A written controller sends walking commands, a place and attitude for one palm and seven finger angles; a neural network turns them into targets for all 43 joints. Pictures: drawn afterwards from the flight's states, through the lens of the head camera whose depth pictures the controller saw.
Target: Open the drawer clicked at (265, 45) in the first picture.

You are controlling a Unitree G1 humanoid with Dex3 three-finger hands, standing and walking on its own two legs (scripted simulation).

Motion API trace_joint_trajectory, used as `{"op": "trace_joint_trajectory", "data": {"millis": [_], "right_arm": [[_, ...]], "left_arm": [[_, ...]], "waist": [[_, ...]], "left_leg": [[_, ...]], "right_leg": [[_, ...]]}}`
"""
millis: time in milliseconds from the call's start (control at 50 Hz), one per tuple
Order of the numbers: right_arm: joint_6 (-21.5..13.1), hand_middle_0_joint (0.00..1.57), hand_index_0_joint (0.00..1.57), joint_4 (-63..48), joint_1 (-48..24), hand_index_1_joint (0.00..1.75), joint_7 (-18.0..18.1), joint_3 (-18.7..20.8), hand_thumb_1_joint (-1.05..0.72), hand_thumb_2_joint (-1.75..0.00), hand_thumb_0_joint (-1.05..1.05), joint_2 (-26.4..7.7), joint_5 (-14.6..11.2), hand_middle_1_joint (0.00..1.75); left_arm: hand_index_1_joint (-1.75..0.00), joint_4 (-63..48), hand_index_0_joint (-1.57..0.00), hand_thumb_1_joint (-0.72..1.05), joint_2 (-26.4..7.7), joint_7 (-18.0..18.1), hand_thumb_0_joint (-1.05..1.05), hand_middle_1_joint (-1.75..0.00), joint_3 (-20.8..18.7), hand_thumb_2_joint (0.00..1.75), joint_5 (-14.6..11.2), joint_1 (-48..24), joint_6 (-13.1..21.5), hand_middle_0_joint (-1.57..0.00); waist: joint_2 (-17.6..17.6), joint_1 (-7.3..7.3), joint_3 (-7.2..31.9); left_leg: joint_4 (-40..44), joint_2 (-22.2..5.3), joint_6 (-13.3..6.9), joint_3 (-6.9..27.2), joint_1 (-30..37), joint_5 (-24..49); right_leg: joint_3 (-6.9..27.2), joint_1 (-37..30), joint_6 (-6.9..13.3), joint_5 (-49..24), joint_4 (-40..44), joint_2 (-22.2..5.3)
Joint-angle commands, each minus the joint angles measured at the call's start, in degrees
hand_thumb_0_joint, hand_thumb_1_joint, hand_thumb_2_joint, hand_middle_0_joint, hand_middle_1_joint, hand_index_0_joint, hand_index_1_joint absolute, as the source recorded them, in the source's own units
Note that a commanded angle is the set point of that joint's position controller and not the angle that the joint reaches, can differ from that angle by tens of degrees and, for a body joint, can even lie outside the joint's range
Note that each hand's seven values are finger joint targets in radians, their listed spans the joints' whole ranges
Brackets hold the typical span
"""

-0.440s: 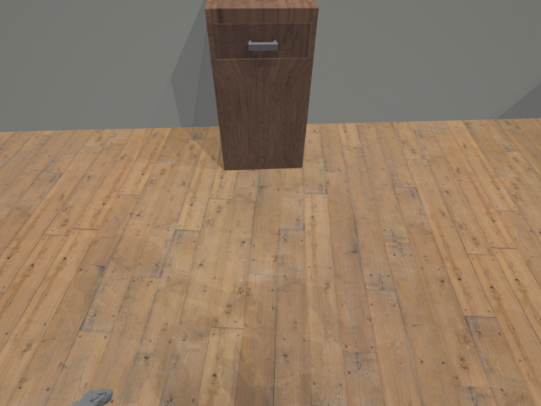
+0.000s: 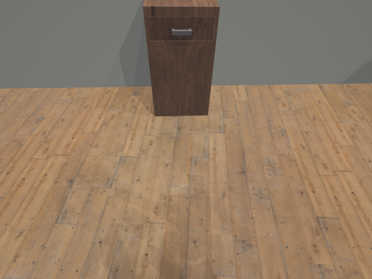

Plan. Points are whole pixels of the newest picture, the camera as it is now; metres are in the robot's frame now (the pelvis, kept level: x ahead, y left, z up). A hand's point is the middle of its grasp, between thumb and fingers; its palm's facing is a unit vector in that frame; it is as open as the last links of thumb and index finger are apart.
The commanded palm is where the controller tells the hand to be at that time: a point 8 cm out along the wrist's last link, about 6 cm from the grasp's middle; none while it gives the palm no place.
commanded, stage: stand and wait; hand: left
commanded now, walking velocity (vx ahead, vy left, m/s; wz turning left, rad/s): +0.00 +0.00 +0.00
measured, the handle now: (181, 31) +1.48 +0.11 -0.06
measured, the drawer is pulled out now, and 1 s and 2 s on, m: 0.00 0.00 0.00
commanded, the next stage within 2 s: look at it before walking up in 0.38 s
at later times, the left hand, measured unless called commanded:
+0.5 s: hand out of the picture +0.06 +0.25 -0.15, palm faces -0.03 -0.94 -0.34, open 7.4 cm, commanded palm none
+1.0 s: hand out of the picture +0.07 +0.25 -0.15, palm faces -0.03 -0.94 -0.33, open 7.4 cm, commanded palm none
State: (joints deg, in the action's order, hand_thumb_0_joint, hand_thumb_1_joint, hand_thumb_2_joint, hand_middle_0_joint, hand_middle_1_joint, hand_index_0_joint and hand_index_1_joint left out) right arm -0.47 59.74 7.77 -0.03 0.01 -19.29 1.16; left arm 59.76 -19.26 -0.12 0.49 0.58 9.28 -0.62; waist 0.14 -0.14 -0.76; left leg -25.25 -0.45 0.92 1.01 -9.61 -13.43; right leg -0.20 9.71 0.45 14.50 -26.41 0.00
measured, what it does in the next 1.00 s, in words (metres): stands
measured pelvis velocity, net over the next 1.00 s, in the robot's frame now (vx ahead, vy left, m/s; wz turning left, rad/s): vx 0.00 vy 0.00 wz -0.01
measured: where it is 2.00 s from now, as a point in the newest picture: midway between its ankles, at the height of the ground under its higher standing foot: outside the picture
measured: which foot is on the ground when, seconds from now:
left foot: down 0.00-1.00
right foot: down 0.00-1.00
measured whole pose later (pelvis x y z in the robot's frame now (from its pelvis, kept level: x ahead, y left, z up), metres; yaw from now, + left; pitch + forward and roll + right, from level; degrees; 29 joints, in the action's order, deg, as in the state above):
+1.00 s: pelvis +0.00 +0.00 +0.00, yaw +0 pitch -2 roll +0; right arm -0.7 63.5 7.1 -0.3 -0.2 -19.3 0.8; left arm 62.6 -19.7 -0.1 0.6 0.7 8.4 -0.1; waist 0.4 0.0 -1.4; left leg -21.6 -0.5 0.7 0.6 -8.3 -11.4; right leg 0.3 8.4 0.1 12.1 -22.4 0.0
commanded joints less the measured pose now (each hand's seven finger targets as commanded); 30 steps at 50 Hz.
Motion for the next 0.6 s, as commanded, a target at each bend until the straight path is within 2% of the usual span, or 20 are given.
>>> {"op": "trace_joint_trajectory", "data": {"millis": [0, 120, 240, 360, 580], "right_arm": [[-1.5, 0.20, 0.20, -3.5, -3.3, 0.30, 1.0, 2.3, -0.90, -0.90, 0.00, -11.2, -0.4, 0.30], [-1.4, 0.20, 0.20, -2.0, -2.9, 0.30, 0.9, 2.1, -0.90, -0.90, 0.00, -11.5, -0.4, 0.30], [-1.4, 0.20, 0.20, -1.0, -2.3, 0.30, 0.8, 2.1, -0.90, -0.90, 0.00, -11.6, -0.6, 0.30], [-1.4, 0.20, 0.20, -0.4, -1.9, 0.30, 0.7, 2.0, -0.90, -0.90, 0.00, -11.7, -0.5, 0.30], [-1.5, 0.20, 0.20, 0.1, -2.0, 0.30, 0.7, 2.0, -0.90, -0.90, 0.00, -11.4, -0.6, 0.30]], "left_arm": [[-0.30, -3.8, -0.20, 0.90, -11.9, 0.7, 0.00, -0.30, -2.7, 0.90, 0.0, -3.7, 1.9, -0.20], [-0.30, -2.5, -0.20, 0.90, -12.0, 0.6, 0.00, -0.30, -2.5, 0.90, -0.1, -3.4, 1.8, -0.20], [-0.30, -1.6, -0.20, 0.90, -12.2, 0.6, 0.00, -0.30, -2.5, 0.90, 0.0, -3.2, 1.9, -0.20], [-0.30, -1.4, -0.20, 0.90, -12.0, 0.6, 0.00, -0.30, -2.4, 0.90, 0.1, -3.3, 1.7, -0.20], [-0.30, -1.2, -0.20, 0.90, -12.0, 0.7, 0.00, -0.30, -2.4, 0.90, 0.1, -3.2, 2.1, -0.20]], "waist": [[0.5, 0.12, 2.1], [0.2, 0.00, 1.0], [0.6, -0.01, 1.5], [0.4, -0.03, -0.2], [0.7, 0.09, 1.7]], "left_leg": [[4.4, -5.6, -2.8, 4.4, -0.2, 7.2], [5.5, -5.7, -2.7, 4.7, -0.7, 4.9], [5.7, -5.8, -2.6, 4.7, -0.4, 5.1], [7.0, -5.9, -2.7, 5.1, -1.4, 2.5], [6.2, -6.2, -2.4, 4.7, 0.4, 6.8]], "right_leg": [[6.2, 0.5, 1.8, -5.5, 6.2, -6.7], [6.8, 1.1, 1.8, -2.1, 7.7, -6.8], [6.8, 0.7, 1.8, -2.4, 8.0, -6.8], [7.1, 1.8, 1.6, 0.8, 8.6, -6.5], [6.7, 0.4, 1.6, -4.7, 8.3, -6.9]]}}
